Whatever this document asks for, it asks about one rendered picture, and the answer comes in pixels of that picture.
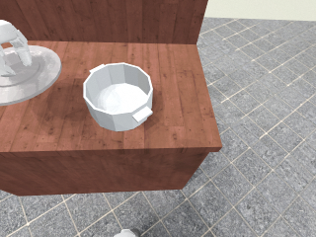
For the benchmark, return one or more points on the robot left hand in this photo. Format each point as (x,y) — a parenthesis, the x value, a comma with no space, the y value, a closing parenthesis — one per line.
(8,33)

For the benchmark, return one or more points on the left robot shin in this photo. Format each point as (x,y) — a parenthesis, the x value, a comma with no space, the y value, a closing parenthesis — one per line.
(126,230)

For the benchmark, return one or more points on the table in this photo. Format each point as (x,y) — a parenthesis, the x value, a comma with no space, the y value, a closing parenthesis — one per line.
(51,145)

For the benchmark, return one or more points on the lid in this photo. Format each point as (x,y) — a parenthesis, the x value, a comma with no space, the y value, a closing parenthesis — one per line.
(31,80)

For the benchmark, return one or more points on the pot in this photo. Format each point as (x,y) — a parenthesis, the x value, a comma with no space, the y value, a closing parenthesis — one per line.
(118,96)

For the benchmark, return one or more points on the knob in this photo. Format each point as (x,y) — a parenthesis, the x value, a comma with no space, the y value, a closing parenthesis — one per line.
(13,61)

